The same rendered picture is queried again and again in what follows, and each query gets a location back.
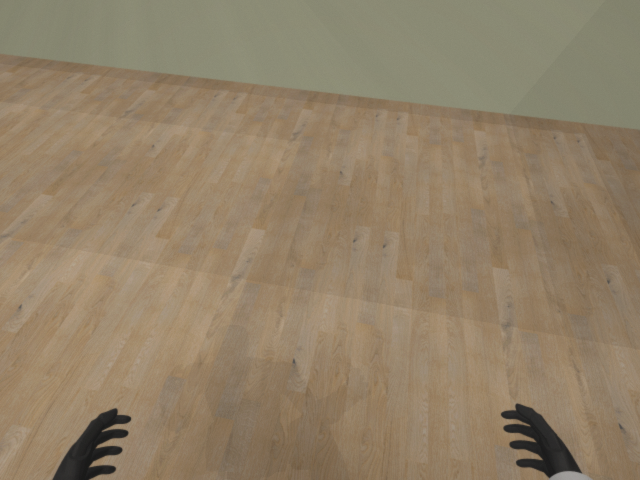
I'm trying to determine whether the robot right hand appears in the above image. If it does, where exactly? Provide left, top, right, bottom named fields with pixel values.
left=501, top=404, right=582, bottom=478

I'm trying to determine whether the robot left hand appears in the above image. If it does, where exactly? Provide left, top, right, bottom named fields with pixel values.
left=52, top=408, right=131, bottom=480

